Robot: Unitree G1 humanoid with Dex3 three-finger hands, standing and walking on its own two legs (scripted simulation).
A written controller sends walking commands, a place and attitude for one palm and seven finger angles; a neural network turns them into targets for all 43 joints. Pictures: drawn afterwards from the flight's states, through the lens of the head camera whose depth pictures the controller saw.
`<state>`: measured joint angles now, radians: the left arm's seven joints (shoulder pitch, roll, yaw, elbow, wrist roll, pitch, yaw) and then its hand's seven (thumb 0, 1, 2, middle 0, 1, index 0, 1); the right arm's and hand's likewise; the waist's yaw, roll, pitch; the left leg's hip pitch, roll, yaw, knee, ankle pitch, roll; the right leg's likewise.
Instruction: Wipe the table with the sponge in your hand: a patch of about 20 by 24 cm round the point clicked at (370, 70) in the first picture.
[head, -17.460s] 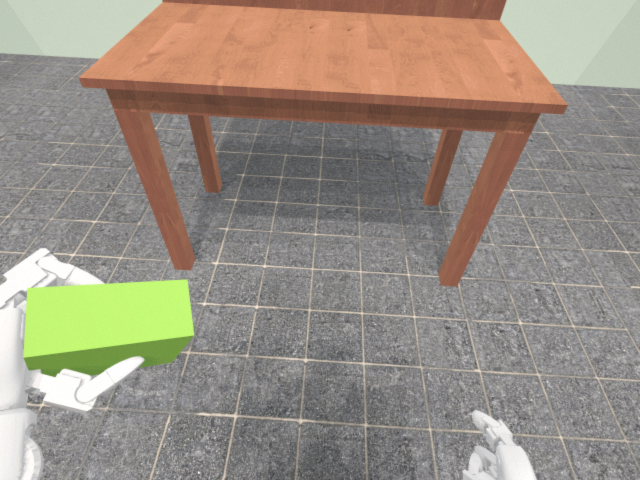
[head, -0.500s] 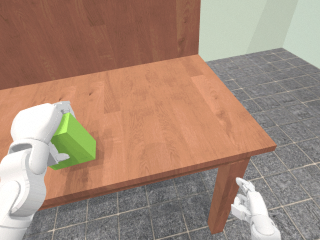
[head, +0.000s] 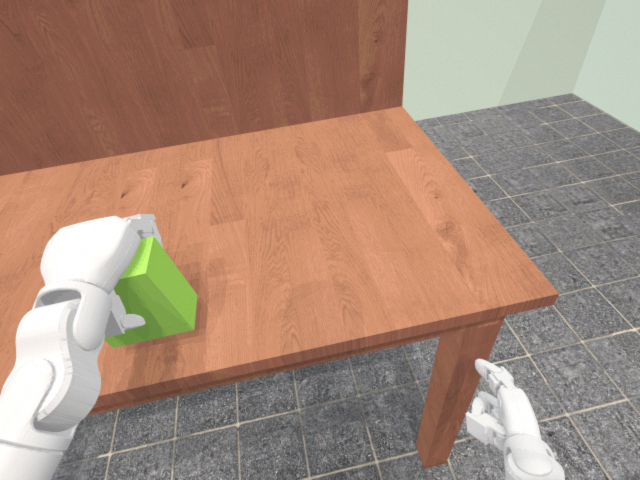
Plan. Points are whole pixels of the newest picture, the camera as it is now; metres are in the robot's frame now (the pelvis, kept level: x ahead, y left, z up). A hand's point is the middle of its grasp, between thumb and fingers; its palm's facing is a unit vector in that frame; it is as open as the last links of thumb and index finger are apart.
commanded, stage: move the sponge above the wiping area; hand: left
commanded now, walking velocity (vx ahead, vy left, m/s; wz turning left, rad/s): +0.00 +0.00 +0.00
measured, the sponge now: (141, 304) +0.26 +0.28 +0.11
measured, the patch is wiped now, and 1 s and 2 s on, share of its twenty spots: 0.00 0.00 0.00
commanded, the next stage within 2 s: lower the sponge onto the table in 1.82 s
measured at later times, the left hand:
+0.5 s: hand (134, 284) +0.26 +0.27 +0.15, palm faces +0.10 -0.06 -0.99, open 9.7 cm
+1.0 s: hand (129, 276) +0.26 +0.28 +0.16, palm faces +0.11 -0.05 -0.99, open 9.7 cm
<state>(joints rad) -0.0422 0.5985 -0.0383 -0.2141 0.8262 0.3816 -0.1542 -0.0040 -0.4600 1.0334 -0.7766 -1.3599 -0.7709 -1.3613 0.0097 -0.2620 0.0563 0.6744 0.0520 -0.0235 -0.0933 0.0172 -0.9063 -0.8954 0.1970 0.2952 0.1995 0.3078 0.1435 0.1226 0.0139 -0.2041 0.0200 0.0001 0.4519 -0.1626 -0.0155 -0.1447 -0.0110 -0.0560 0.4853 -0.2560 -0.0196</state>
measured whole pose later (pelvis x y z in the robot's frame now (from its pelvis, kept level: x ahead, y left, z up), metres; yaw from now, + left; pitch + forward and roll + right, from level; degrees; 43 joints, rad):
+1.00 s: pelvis +0.00 +0.00 +0.00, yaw +0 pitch -5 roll +0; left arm -0.04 0.57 -0.05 -0.19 0.85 0.39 -0.13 0.00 -0.46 1.04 -0.78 -1.36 -0.77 -1.36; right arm 0.01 -0.26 0.06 0.69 0.05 -0.01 -0.07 0.02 -0.91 -0.90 0.20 0.30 0.20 0.30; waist 0.14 0.13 0.00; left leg -0.19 0.02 0.00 0.43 -0.16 -0.02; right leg -0.14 0.00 -0.06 0.47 -0.25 -0.02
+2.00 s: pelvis +0.00 +0.00 +0.00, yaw +0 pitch -5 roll +0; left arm -0.02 0.58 -0.07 -0.24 0.85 0.41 -0.16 0.00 -0.46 1.04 -0.78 -1.36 -0.77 -1.36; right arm 0.02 -0.26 0.06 0.68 0.05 -0.01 -0.08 0.02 -0.91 -0.90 0.20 0.30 0.19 0.30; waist 0.15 0.13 0.00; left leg -0.21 0.02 -0.01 0.45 -0.16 -0.02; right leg -0.15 -0.01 -0.06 0.49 -0.26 -0.02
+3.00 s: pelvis +0.00 +0.00 +0.00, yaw +0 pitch -5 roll +0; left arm 0.04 0.54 -0.06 -0.20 0.87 0.35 -0.08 0.00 -0.46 1.04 -0.78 -1.36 -0.77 -1.36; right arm 0.02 -0.24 0.06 0.68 0.04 -0.02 -0.06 0.02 -0.91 -0.90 0.20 0.30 0.19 0.30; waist 0.14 0.12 0.00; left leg -0.20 0.03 0.00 0.45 -0.16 -0.02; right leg -0.13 0.00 -0.05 0.47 -0.25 -0.02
